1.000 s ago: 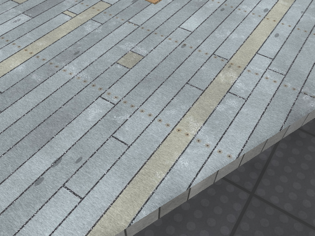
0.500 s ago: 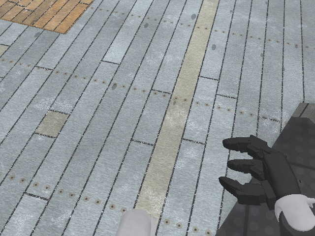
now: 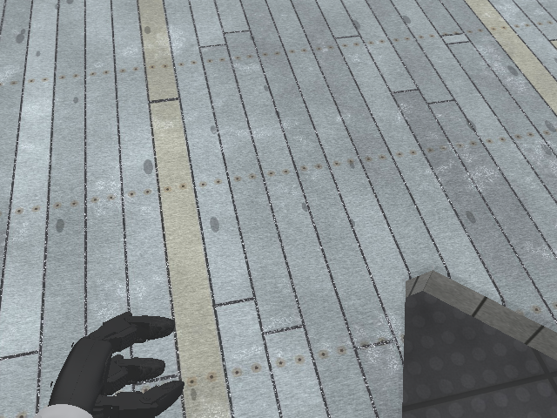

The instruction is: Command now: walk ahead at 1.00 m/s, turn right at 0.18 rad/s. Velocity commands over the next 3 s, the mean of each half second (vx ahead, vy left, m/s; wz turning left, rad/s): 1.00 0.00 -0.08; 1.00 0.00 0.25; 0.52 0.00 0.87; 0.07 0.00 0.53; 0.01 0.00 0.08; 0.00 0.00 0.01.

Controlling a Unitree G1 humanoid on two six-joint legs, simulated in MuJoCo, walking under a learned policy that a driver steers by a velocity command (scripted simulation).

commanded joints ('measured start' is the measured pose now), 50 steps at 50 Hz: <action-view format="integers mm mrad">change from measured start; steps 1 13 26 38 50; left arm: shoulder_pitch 550 501 460 40 394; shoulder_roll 175 95 126 23 103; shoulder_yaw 79 56 47 -13 71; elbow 129 234 185 19 168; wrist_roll -6 -28 -34 -10 19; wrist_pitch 10 -78 -54 -17 -45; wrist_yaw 43 66 88 16 87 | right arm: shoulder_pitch -210 -531 -204 -126 -252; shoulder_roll -261 -56 -192 -149 -99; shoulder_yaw -56 41 -45 -24 -12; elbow -112 -346 -187 -66 -154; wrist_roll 3 -33 -20 39 12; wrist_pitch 16 41 33 -45 27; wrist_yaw -28 60 22 40 32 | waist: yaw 397 94 15 97 163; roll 154 -4 64 4 -20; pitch -200 158 -202 109 -79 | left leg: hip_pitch -264 -945 6 -510 -924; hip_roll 179 166 359 129 122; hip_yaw -17 -123 -777 -206 -241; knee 655 717 35 -310 1081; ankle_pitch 1308 241 -111 500 110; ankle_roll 29 4 255 168 91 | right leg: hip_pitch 726 397 -100 186 655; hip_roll -32 -177 -104 -189 -455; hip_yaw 58 270 203 37 449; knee -188 -507 935 82 -350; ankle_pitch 69 252 -264 243 -328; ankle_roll -77 -76 41 84 -2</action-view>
